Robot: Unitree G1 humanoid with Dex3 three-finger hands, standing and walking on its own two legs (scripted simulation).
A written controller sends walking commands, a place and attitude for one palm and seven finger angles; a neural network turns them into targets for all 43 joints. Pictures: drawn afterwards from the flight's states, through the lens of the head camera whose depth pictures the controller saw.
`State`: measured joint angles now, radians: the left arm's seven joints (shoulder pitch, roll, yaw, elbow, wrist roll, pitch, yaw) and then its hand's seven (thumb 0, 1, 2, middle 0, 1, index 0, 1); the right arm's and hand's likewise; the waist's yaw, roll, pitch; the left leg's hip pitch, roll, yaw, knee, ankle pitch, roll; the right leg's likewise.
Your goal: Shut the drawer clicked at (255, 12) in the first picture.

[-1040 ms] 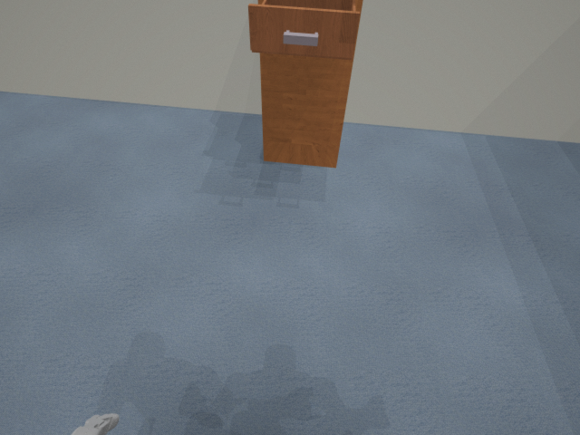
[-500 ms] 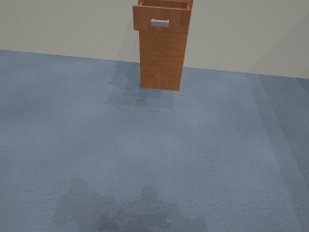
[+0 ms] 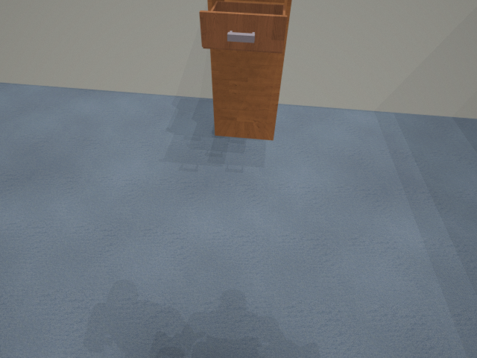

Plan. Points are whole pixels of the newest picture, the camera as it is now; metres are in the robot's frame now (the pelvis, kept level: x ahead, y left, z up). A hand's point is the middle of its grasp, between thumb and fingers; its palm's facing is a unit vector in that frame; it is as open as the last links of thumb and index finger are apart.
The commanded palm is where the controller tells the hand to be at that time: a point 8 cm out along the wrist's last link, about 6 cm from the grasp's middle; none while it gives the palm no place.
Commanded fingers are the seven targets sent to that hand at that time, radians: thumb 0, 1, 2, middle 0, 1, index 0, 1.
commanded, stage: look at it before walking up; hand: left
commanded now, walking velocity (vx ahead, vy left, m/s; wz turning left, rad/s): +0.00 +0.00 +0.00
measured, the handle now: (241, 35) +1.29 +0.06 +0.02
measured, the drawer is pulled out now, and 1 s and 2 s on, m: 0.30 0.30 0.30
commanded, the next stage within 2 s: walk to a spot facing it in 0.50 s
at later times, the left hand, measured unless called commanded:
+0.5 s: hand out of the picture +0.07 +0.24 -0.16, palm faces -0.03 -0.95 -0.33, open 7.4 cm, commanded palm none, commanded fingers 0.00 0.90 0.90 -0.20 -0.30 -0.20 -0.30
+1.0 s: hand out of the picture +0.07 +0.18 -0.19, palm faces -0.10 -0.98 -0.17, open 7.4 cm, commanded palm none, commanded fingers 0.00 0.90 0.90 -0.20 -0.30 -0.20 -0.30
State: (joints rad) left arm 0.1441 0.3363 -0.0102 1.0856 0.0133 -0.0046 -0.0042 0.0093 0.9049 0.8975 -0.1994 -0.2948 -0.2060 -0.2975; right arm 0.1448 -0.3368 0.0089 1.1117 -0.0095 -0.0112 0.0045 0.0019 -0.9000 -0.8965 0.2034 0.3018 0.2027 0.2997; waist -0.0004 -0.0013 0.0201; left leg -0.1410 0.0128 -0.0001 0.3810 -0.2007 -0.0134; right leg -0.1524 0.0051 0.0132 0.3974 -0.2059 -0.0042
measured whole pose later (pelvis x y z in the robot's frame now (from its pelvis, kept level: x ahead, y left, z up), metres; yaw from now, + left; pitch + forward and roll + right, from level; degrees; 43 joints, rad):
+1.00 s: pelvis +0.09 -0.01 -0.02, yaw -6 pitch -1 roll +1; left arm 0.36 0.19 0.02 1.11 0.02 0.01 -0.03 0.01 0.91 0.90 -0.20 -0.29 -0.20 -0.30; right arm 0.37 -0.18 -0.01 1.12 -0.02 -0.06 -0.01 0.00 -0.90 -0.90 0.20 0.30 0.20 0.30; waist -0.01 -0.02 0.01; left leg -0.07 0.04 0.10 0.51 -0.43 -0.02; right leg -0.32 0.00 -0.03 0.83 -0.50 -0.03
